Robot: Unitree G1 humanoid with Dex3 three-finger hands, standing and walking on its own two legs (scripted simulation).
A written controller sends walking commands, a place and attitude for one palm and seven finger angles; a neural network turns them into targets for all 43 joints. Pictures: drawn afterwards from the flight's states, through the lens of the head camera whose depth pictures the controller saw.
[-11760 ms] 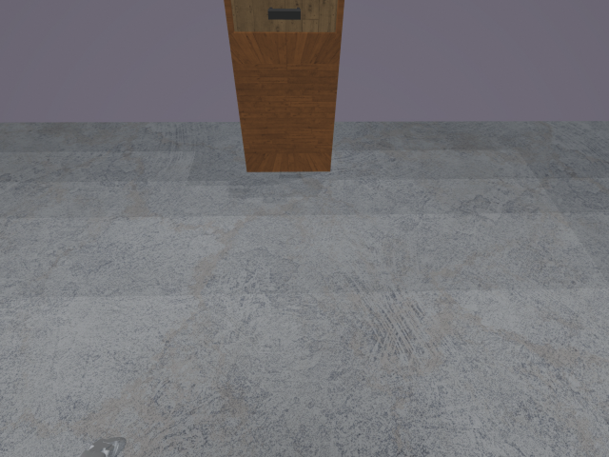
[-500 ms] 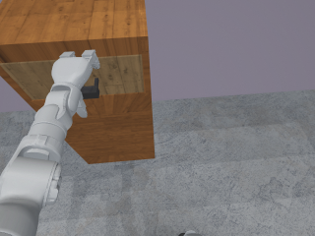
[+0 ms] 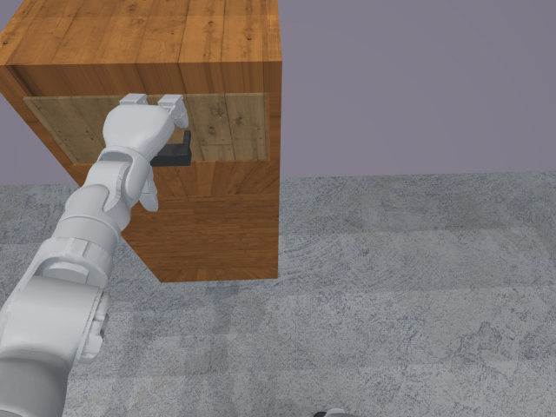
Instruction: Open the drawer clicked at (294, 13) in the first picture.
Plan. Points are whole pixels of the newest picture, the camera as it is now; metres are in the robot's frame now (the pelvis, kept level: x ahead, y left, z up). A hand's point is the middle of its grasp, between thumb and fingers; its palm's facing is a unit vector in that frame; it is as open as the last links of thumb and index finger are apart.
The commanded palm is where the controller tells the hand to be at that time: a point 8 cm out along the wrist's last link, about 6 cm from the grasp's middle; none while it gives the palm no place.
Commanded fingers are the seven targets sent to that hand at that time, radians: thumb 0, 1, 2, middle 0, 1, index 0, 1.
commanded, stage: move the hooked fingers above the handle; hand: left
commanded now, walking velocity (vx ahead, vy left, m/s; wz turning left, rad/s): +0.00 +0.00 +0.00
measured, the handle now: (157, 145) +0.55 +0.20 +0.01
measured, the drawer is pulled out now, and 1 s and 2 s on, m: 0.00 0.00 0.00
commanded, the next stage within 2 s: none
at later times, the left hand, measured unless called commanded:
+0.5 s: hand (149, 154) +0.49 +0.19 +0.07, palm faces -0.05 -0.03 -1.00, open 13.8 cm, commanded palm +0.48 +0.21 +0.13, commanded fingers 0.00 -0.50 0.30 -0.30 -1.20 -0.30 -1.20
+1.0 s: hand (152, 145) +0.50 +0.19 +0.07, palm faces +0.01 -0.04 -1.00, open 13.8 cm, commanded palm +0.48 +0.21 +0.13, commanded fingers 0.00 -0.50 0.30 -0.30 -1.20 -0.30 -1.20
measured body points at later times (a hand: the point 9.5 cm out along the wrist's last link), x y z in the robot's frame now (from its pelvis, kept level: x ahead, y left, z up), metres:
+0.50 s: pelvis +0.01 +0.00 +0.00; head +0.09 -0.02 +0.44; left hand +0.49 +0.19 +0.12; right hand +0.03 -0.28 -0.13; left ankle -0.03 +0.11 -0.72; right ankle +0.01 -0.13 -0.72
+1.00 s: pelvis +0.01 +0.00 +0.00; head +0.10 -0.02 +0.44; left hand +0.50 +0.19 +0.12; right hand +0.05 -0.27 -0.14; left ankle -0.03 +0.11 -0.72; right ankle +0.01 -0.13 -0.72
